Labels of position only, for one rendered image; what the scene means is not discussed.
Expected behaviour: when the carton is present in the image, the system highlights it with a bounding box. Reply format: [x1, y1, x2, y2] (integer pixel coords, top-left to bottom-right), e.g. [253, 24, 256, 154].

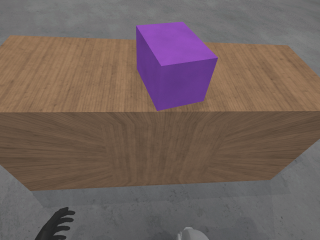
[136, 22, 218, 111]

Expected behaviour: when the pedestal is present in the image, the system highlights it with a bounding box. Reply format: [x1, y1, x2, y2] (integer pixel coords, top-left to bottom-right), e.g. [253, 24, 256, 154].
[0, 35, 320, 191]

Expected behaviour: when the robot right thigh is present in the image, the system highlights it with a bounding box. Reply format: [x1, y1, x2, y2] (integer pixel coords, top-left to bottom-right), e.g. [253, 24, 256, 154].
[176, 229, 209, 240]

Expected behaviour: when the left robot hand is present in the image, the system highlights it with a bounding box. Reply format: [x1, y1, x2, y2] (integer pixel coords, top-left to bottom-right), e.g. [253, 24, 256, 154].
[35, 207, 75, 240]

